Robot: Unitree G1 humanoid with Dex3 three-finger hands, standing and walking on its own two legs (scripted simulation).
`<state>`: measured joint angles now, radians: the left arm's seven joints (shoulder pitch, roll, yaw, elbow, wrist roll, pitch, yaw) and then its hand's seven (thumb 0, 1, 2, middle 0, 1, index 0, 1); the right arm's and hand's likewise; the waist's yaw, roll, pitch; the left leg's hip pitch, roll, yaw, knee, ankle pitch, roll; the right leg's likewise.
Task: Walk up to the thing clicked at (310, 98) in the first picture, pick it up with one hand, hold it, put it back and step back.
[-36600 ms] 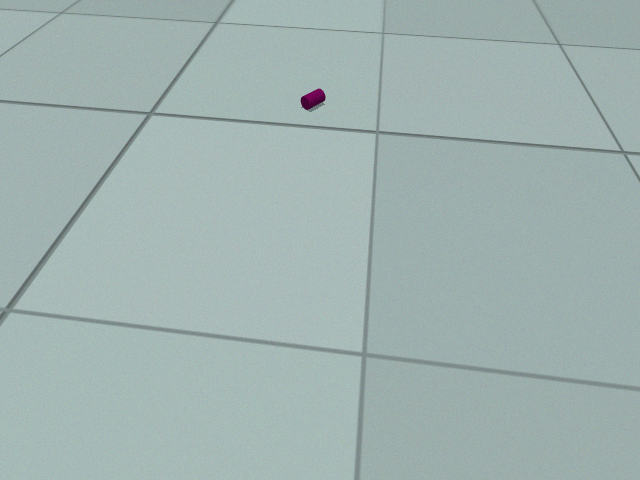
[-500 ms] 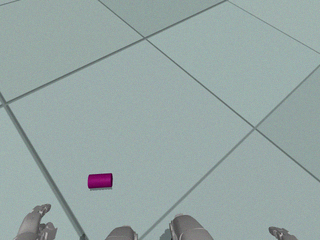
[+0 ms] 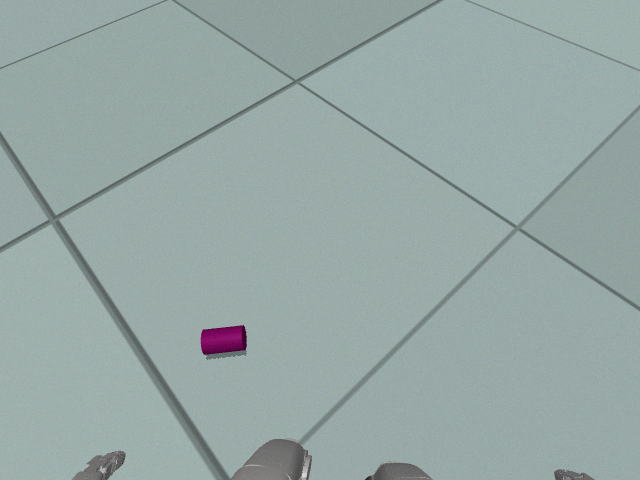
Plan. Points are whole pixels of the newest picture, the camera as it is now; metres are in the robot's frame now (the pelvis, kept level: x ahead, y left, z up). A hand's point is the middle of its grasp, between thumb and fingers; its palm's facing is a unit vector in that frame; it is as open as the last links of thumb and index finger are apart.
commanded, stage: step back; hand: left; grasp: from above
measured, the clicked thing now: (224, 339) +0.54 +0.34 -0.73
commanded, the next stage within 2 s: none
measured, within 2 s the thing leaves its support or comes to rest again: neither
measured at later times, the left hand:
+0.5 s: hand out of the picture -0.09 +0.27 -0.16, palm faces +0.00 -0.92 -0.39, open 7.4 cm
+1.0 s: hand out of the picture -0.24 +0.25 -0.15, palm faces +0.07 -0.91 -0.41, open 7.4 cm
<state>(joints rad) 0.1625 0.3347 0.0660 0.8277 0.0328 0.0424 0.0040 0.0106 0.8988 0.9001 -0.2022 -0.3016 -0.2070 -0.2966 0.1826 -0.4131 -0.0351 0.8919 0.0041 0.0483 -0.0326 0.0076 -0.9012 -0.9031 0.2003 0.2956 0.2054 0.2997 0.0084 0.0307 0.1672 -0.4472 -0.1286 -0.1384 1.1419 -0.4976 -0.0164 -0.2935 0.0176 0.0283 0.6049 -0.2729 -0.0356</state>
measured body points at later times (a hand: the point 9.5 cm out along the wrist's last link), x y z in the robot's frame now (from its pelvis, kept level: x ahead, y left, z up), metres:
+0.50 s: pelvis -0.17 -0.01 -0.01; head -0.11 +0.00 +0.44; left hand -0.09 +0.31 -0.13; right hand -0.03 -0.31 -0.11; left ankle -0.08 +0.12 -0.73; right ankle -0.20 -0.14 -0.70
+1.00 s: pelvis -0.36 -0.02 -0.01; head -0.30 -0.01 +0.43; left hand -0.25 +0.30 -0.12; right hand -0.27 -0.33 -0.13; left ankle -0.36 +0.09 -0.73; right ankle -0.25 -0.14 -0.70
